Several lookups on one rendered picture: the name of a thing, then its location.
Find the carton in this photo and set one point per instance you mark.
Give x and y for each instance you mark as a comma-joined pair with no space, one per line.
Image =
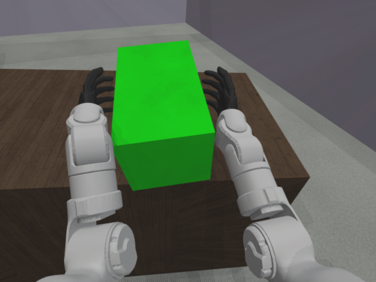
162,132

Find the robot right hand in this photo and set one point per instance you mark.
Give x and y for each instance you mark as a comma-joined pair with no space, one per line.
226,96

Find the robot left forearm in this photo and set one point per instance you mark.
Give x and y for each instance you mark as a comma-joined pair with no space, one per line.
91,168

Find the robot left hand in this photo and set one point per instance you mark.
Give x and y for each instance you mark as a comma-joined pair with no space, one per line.
90,91

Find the right robot upper arm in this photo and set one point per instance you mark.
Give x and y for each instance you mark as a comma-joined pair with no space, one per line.
280,250

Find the robot right forearm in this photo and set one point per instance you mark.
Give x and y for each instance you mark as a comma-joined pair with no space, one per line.
259,196

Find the pedestal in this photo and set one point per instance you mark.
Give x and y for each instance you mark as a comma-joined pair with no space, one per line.
183,227

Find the left robot upper arm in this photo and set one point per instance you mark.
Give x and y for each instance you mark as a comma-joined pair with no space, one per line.
99,253

